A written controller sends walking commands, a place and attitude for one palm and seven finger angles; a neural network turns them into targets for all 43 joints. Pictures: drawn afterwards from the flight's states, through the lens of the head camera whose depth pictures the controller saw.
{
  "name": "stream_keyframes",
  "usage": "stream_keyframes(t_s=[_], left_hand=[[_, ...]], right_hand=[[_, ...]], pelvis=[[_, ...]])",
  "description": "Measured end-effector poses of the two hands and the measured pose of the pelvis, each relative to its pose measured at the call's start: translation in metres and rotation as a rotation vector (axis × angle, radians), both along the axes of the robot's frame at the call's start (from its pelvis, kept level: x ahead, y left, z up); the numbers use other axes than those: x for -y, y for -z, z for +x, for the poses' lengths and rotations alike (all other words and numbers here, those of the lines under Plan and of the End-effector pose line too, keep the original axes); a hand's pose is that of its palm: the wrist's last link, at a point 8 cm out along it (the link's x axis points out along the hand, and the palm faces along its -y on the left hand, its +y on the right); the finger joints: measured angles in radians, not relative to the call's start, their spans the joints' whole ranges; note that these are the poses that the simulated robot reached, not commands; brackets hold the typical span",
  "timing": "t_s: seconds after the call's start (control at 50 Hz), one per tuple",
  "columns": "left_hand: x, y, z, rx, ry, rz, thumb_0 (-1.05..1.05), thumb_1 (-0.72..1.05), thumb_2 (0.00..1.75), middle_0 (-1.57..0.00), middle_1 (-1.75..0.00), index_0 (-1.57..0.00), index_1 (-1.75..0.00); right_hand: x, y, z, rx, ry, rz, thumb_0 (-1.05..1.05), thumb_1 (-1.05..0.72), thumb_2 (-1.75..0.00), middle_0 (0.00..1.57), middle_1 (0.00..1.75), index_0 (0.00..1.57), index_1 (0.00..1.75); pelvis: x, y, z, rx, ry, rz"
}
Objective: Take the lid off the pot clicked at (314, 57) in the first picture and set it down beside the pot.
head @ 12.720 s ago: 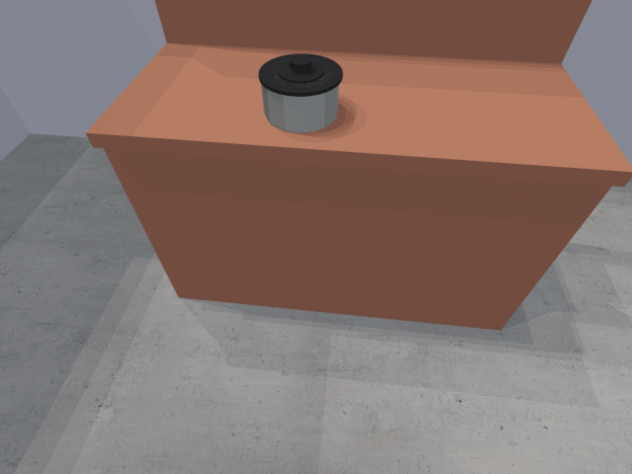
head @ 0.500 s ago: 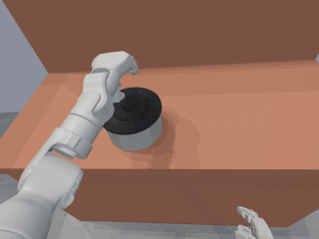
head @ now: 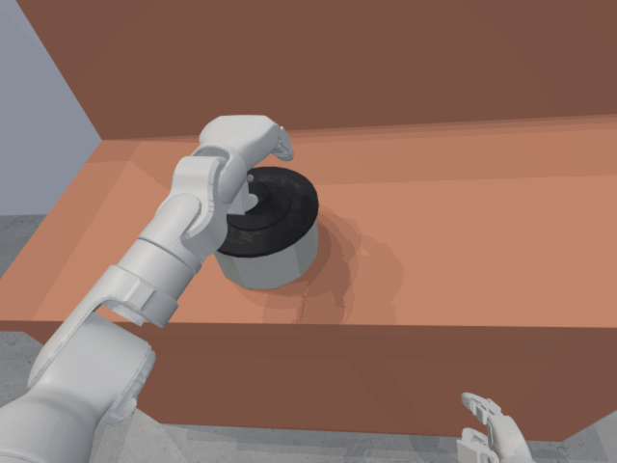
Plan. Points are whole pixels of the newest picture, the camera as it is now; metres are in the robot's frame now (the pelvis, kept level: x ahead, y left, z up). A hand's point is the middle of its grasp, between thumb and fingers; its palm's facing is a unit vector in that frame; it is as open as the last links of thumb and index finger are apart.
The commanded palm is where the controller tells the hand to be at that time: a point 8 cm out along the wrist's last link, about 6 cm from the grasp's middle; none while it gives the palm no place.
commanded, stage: move the open hand above the knob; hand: left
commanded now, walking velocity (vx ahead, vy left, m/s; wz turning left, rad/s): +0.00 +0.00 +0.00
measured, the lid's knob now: (254, 196) +0.47 +0.10 +0.10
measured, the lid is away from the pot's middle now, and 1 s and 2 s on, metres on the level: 0.00 0.00 0.00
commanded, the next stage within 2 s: lower the open fingers around the knob in 0.28 s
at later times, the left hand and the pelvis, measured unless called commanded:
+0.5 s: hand (236, 185) +0.43 +0.10 +0.16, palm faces -0.21 -0.05 -0.98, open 10.2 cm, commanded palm +0.40 +0.11 +0.22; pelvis +0.00 +0.00 +0.00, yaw +0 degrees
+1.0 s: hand (235, 200) +0.42 +0.11 +0.13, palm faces -0.25 -0.07 -0.97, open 10.2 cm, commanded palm +0.40 +0.11 +0.18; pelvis +0.00 +0.00 +0.00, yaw +0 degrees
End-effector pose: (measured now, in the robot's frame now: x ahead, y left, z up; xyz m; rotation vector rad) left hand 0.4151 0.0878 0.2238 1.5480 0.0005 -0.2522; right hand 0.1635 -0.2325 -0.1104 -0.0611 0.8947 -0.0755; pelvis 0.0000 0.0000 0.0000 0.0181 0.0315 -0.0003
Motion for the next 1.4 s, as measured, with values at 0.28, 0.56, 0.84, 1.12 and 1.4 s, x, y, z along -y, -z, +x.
stream_keyframes(t_s=[0.28,0.56,0.84,1.12,1.4], left_hand=[[-0.013,0.006,-0.004,-0.024,-0.040,0.013,0.00,-0.33,1.49,-0.85,-0.09,-0.84,-0.08],[-0.013,0.017,-0.004,-0.067,-0.049,-0.011,0.00,-0.33,1.49,-0.85,-0.09,-0.84,-0.08],[-0.016,0.031,-0.004,-0.082,-0.076,-0.012,0.00,-0.33,1.49,-0.84,-0.08,-0.84,-0.08],[-0.023,0.041,-0.001,-0.103,-0.103,-0.025,0.00,-0.33,1.49,-0.85,-0.08,-0.80,-0.07],[-0.023,0.045,0.010,-0.127,-0.115,-0.009,0.00,-0.33,1.49,-0.85,-0.09,-0.83,-0.08]], right_hand=[[-0.002,-0.001,-0.004,-0.005,0.001,0.003,0.01,-0.91,-0.90,0.20,0.30,0.19,0.30],[-0.003,-0.001,-0.008,-0.013,0.003,0.007,0.01,-0.91,-0.90,0.20,0.30,0.19,0.30],[-0.002,0.001,-0.013,-0.028,0.007,0.014,0.01,-0.91,-0.90,0.20,0.30,0.19,0.30],[0.003,-0.001,-0.015,-0.036,0.016,-0.012,0.01,-0.91,-0.90,0.20,0.30,0.19,0.30],[0.005,0.008,-0.034,-0.088,0.051,-0.015,0.01,-0.91,-0.90,0.20,0.30,0.19,0.30]], pelvis=[[-0.001,0.000,-0.003,0.001,-0.001,-0.001],[-0.003,0.000,-0.003,-0.002,0.001,-0.001],[-0.002,0.000,-0.003,-0.005,0.004,-0.002],[-0.002,0.001,-0.004,-0.011,0.000,-0.005],[-0.005,0.000,0.000,-0.020,0.005,-0.006]])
